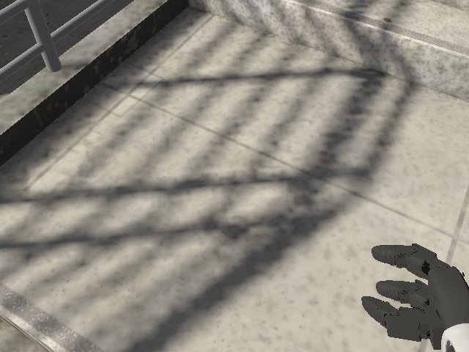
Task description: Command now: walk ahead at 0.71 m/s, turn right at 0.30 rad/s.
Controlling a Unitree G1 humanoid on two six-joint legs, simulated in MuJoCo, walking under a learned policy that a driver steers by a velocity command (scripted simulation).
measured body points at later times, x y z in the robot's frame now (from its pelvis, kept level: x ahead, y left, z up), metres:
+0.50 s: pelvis +0.00 +0.06 -0.06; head +0.00 +0.09 +0.39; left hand +0.20 +0.27 -0.19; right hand -0.08 -0.18 -0.19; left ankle -0.09 +0.10 -0.79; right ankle -0.03 -0.10 -0.42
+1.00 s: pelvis +0.08 -0.07 +0.02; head +0.11 -0.04 +0.47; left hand +0.23 +0.11 -0.15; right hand +0.13 -0.42 -0.01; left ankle +0.11 +0.12 -0.47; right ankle +0.10 -0.16 -0.62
